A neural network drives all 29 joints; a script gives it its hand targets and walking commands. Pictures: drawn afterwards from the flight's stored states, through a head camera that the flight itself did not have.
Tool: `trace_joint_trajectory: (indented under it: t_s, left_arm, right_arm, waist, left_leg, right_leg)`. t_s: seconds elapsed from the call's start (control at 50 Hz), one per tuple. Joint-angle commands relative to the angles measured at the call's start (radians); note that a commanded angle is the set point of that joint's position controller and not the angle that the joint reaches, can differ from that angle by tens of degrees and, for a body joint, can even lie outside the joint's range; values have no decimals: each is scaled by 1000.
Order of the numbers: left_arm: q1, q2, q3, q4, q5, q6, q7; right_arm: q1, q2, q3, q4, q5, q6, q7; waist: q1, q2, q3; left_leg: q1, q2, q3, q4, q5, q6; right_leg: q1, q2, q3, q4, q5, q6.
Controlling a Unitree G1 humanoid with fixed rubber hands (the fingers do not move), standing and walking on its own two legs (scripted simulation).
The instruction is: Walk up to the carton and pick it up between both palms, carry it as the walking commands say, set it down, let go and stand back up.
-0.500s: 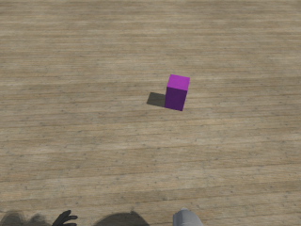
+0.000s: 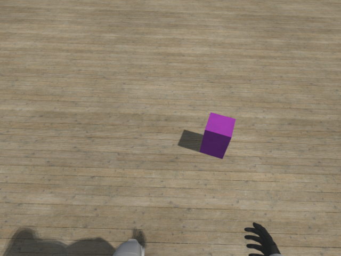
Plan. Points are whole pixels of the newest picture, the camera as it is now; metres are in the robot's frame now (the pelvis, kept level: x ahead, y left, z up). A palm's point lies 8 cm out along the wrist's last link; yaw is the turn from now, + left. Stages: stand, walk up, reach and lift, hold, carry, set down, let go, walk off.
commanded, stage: walk up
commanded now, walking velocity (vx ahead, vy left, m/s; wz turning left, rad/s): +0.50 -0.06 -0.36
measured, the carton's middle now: (216, 136) +0.95 -0.26 -0.65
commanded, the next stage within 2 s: none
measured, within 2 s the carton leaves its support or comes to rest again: neither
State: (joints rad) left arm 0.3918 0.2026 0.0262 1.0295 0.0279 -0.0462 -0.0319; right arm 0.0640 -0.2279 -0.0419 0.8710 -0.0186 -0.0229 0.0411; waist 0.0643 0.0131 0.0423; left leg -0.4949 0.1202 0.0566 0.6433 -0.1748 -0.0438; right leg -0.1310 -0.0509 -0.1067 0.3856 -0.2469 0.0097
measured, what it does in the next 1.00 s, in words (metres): walks ahead: left foot, then right foot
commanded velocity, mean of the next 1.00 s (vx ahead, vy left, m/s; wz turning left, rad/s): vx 0.43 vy -0.14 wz -0.19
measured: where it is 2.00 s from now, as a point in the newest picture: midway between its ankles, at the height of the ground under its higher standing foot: (204, 200)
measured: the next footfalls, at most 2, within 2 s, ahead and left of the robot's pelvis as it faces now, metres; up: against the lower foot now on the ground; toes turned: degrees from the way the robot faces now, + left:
left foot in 0.08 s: +0.19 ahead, +0.16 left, +0.00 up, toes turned +4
right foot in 0.54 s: +0.35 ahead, -0.23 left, +0.00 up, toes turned -16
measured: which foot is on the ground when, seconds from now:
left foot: up 0.00-0.06, down 0.08-0.54, up 0.56-0.92, down 0.94-1.00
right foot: down 0.00-0.06, up 0.08-0.52, down 0.54-0.94, up 0.96-1.00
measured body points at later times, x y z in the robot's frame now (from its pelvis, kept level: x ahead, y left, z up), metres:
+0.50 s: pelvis +0.22 -0.04 -0.01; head +0.25 -0.04 +0.44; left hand +0.41 +0.16 -0.14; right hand +0.07 -0.27 -0.15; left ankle +0.15 +0.16 -0.74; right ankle +0.31 -0.21 -0.73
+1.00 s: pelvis +0.44 -0.09 -0.02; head +0.46 -0.07 +0.43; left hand +0.43 +0.16 -0.18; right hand +0.57 -0.34 -0.12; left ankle +0.55 -0.01 -0.75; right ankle +0.32 -0.21 -0.72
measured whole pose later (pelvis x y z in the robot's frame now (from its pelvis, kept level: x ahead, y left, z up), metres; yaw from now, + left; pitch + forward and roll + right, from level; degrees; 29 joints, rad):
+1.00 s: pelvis +0.44 -0.09 -0.02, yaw -13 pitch +0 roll -2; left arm 0.40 0.21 0.05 1.05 0.03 -0.02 -0.01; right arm 0.05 -0.19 -0.03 0.87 -0.03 -0.05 0.01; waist 0.07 -0.01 0.04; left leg -0.42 0.07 0.11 0.59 -0.16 0.04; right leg -0.22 -0.03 -0.04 0.80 -0.50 0.02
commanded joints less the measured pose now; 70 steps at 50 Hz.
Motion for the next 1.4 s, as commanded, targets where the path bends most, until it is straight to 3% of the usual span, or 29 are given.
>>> trace_joint_trajectory:
  t_s: [0.0, 0.02, 0.04, 0.06, 0.08, 0.12, 0.2, 0.4, 0.46, 0.5, 0.54, 0.58, 0.62, 0.7, 0.76, 0.82, 0.86, 0.88, 0.9, 0.92, 0.94, 1.0, 1.04, 1.1, 1.22, 1.3, 1.34, 1.36, 1.38]
  left_arm:
    - [-83, 162, 43, -123, -8, -16, 1]
    - [-75, 144, 23, -103, -3, -2, -4]
    - [-98, 55, 6, -137, -3, -8, -15]
    - [-180, 53, 32, -176, 16, 5, -12]
    - [-123, 51, 38, -161, 16, 9, -12]
    - [-5, 91, 57, -102, 14, 19, -29]
    - [-32, 50, 56, -121, 15, 50, -63]
    - [-309, 46, 36, -200, -5, 61, -82]
    - [-222, 85, 32, -191, 5, 49, -79]
    - [-36, 177, 62, -105, 6, 27, -40]
    - [133, 324, 86, -67, 1, 2, -4]
    - [21, 287, 74, -82, -18, -8, 21]
    - [-56, 167, 52, -83, -12, -30, 25]
    - [-45, 113, 33, -52, 9, -40, 23]
    - [-9, 115, 28, -35, 6, -28, 28]
    - [-70, 156, 42, -53, 11, -19, 21]
    - [-38, 162, 40, -58, 4, -13, 21]
    - [-35, 145, 47, -52, 2, -7, 25]
    - [-7, 120, 30, -50, -7, 1, 24]
    - [32, 88, 29, -78, -14, -11, 26]
    - [-3, 67, 22, -77, 6, 3, 30]
    - [-55, 119, 61, -60, 10, 49, 7]
    - [31, 70, 47, -37, 14, 52, -16]
    - [-41, 75, 55, -33, 10, 66, -15]
    - [-213, 66, 31, -92, 5, 74, -29]
    - [-194, 68, 17, -78, -12, 48, -10]
    - [-123, 95, 23, -46, -28, -2, 33]
    - [-100, 161, 43, -27, -25, -11, 43]
    - [-54, 177, 34, -23, -17, -16, 43]
  right_arm:
    - [93, -41, -3, -11, 8, -32, -10]
    - [196, -105, -24, 40, 6, -40, -31]
    - [359, -207, -54, 66, -26, -52, -51]
    - [538, -330, -79, 99, -37, -55, -67]
    - [437, -309, -73, 72, -36, -49, -73]
    - [269, -200, -41, 41, -13, -46, -77]
    - [248, -124, -36, 71, 3, -65, -79]
    - [335, -145, -36, 87, -18, -52, -66]
    - [277, -211, -69, 67, -13, -29, -66]
    - [267, -206, -57, 72, -11, -17, -59]
    - [253, -18, -13, 0, -8, -34, -40]
    - [171, -82, -28, -7, -11, -46, -26]
    - [156, -71, -25, 23, -3, -43, -26]
    - [161, -43, -22, 7, -3, -1, -18]
    - [-3, -5, 3, -52, 5, -2, -16]
    - [22, -14, -4, -47, 18, -1, -13]
    - [34, -18, -6, -21, 19, 0, -17]
    - [87, -15, -6, -14, 14, -16, -20]
    - [136, -114, -32, 21, 2, -22, -33]
    - [262, -189, -56, 35, -20, -35, -48]
    - [354, -250, -60, 56, -19, -29, -49]
    - [192, -179, -37, 18, 0, -6, -69]
    - [146, -121, -32, 10, 8, -14, -67]
    - [206, -109, -24, 60, 1, -36, -56]
    - [278, -142, -34, 102, -11, -18, -59]
    - [260, -166, -28, 98, -11, -24, -61]
    - [260, -71, 5, 136, 15, -14, -61]
    - [305, -22, 13, 126, 17, -10, -64]
    - [330, -11, 3, 109, 18, 0, -69]
  waist:
    - [-91, -175, -81]
    - [-121, -10, -115]
    - [-219, 288, -180]
    - [-247, 281, -168]
    - [-199, 217, -92]
    - [-89, 111, -14]
    - [-60, 142, -5]
    - [-99, 126, 70]
    - [-44, 231, 1]
    - [62, -135, -168]
    - [106, -428, -211]
    - [37, -220, -91]
    - [-26, -51, -135]
    - [-57, -217, -58]
    - [-41, -115, 28]
    - [-65, -220, -22]
    - [-63, -141, -64]
    - [-89, -115, -91]
    - [-117, 99, -100]
    - [-155, 310, -172]
    - [-154, 344, -154]
    - [-93, 48, -17]
    - [-60, 207, -42]
    - [-72, 107, -6]
    - [-104, 146, 3]
    - [-87, 172, -63]
    - [-32, 58, -143]
    - [-60, -11, -226]
    - [-74, -135, -196]
  left_leg:
    - [336, -36, 70, -127, 63, -1]
    - [551, -12, 17, -165, -49, 15]
    - [764, 244, -300, -341, -303, 75]
    - [680, 496, -580, -464, -474, 110]
    - [574, 522, -595, -515, -642, 126]
    - [420, 395, -381, -486, -455, 77]
    - [382, 274, -111, -442, 73, 74]
    - [328, 240, 53, -467, -55, 91]
    - [327, 250, 73, -368, -70, 85]
    - [285, 132, 134, 61, -2, 53]
    - [-179, -53, 52, 534, -481, -6]
    - [-190, 14, -49, 616, -378, 9]
    - [-121, 25, -72, 527, -226, 30]
    - [-74, -13, -28, 391, -139, -2]
    - [-43, -7, -13, 118, -134, -7]
    - [173, -33, 41, 3, -11, 2]
    - [242, -88, 89, -81, 37, 11]
    - [347, -50, 37, -144, 85, 34]
    - [497, 11, -19, -227, -1, 65]
    - [619, 258, -293, -284, 90, 143]
    - [614, 414, -506, -363, 112, 210]
    - [306, 298, -368, -466, -327, 162]
    - [290, 237, -229, -475, -248, 137]
    - [238, 204, -166, -496, -143, 129]
    - [278, 173, -107, -461, -192, 121]
    - [327, 149, -69, -347, 81, 148]
    - [332, 14, 10, -126, 381, 39]
    - [259, -31, 41, -57, 221, -12]
    - [182, -86, 43, 36, -249, -10]
  right_leg:
    - [-188, -130, 172, -55, -63, -125]
    - [-352, -65, 174, 111, -142, -107]
    - [-579, 45, 99, 478, -248, -60]
    - [-666, 30, 130, 724, -331, -14]
    - [-693, -10, 183, 773, -245, -8]
    - [-617, -50, 217, 748, -65, 6]
    - [-592, -82, 152, 726, 101, 42]
    - [-408, -36, 72, 240, 155, 38]
    - [-235, -66, 70, 162, 57, 13]
    - [78, 18, 3, 58, 6, -16]
    - [295, -382, 650, -169, -160, -186]
    - [131, -314, 578, -187, -153, -187]
    - [141, -240, 360, -76, 259, -155]
    - [45, -216, 240, -102, 435, -146]
    - [-3, -234, 276, -129, 520, -173]
    - [-101, -206, 196, -123, 389, -137]
    - [-75, -179, 139, -76, 317, -113]
    - [-133, -159, 138, 25, 173, -91]
    - [-221, -62, 77, 210, 143, -52]
    - [-376, 19, 12, 491, -74, -5]
    - [-484, 51, 46, 642, -389, 1]
    - [-444, -48, 158, 684, -148, 1]
    - [-393, -62, 123, 661, -57, 21]
    - [-373, -71, 118, 605, 20, 35]
    - [-334, -42, 79, 327, 19, 46]
    - [-210, -5, 51, 163, 28, 19]
    - [34, -76, 88, -37, 495, -20]
    - [150, -186, 134, 60, 858, -56]
    - [167, -279, 267, 88, 1160, -84]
